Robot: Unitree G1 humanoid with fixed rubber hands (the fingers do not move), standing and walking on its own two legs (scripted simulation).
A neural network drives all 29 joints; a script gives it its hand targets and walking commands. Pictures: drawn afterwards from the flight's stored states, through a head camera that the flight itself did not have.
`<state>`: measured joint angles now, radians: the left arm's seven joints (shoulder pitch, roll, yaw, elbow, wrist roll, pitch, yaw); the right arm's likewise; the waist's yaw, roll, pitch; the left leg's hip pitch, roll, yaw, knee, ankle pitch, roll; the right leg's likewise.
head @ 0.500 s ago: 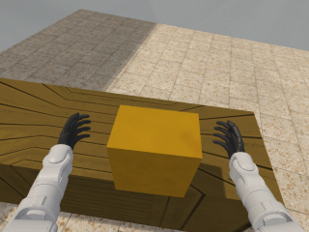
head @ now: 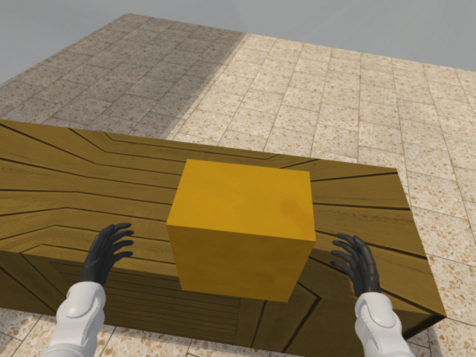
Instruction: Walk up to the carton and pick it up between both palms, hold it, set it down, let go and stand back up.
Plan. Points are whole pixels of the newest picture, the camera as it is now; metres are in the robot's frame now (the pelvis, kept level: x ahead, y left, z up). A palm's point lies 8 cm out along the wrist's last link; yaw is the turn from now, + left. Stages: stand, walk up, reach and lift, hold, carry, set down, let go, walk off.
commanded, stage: set down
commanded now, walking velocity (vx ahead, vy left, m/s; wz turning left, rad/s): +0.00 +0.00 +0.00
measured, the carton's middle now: (240, 235) +0.40 -0.01 -0.08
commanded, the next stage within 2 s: let go in 1.20 s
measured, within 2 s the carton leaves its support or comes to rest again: neither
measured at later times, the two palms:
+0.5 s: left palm (98, 315) +0.22 +0.24 -0.04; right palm (366, 320) +0.21 -0.22 -0.05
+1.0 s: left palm (104, 336) +0.19 +0.22 -0.06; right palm (371, 338) +0.18 -0.22 -0.06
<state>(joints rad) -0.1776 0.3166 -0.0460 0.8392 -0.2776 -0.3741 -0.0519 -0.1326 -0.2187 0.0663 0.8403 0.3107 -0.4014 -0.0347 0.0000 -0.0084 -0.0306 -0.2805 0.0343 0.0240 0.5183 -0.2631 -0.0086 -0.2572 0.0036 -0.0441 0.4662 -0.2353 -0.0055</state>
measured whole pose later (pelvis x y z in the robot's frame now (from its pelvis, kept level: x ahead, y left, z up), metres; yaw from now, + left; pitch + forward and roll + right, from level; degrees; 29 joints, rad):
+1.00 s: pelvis +0.02 -0.01 +0.01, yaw -1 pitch -4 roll -1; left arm 0.16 0.22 0.01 0.61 -0.05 -0.08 -0.02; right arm 0.15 -0.17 0.01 0.79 0.09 -0.33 -0.02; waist 0.02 -0.02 0.05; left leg -0.06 0.04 0.04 0.38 -0.24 -0.02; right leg -0.06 0.02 -0.03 0.35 -0.22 -0.01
